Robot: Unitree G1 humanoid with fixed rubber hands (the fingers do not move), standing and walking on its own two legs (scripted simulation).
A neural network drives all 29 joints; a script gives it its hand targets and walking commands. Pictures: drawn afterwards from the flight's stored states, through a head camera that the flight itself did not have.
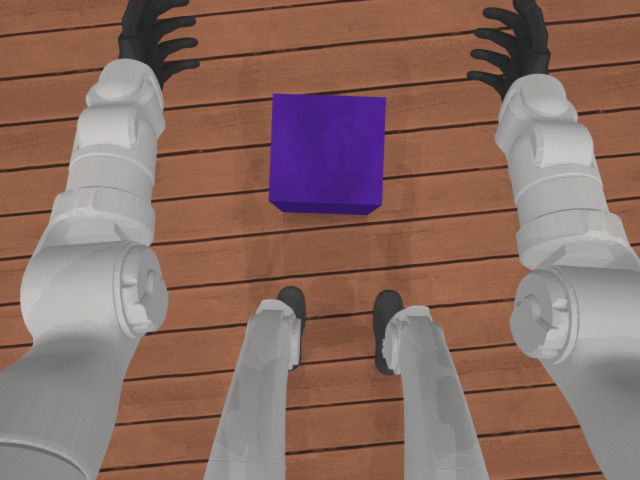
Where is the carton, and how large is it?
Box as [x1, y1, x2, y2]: [269, 93, 385, 214]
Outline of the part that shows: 273,93 269,201 282,211 367,214 381,205 385,97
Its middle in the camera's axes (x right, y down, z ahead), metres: +0.02 -0.17 +0.85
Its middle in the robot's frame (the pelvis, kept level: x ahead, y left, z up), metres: +0.52 +0.03 -0.52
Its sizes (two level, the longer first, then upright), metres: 0.210 0.200 0.250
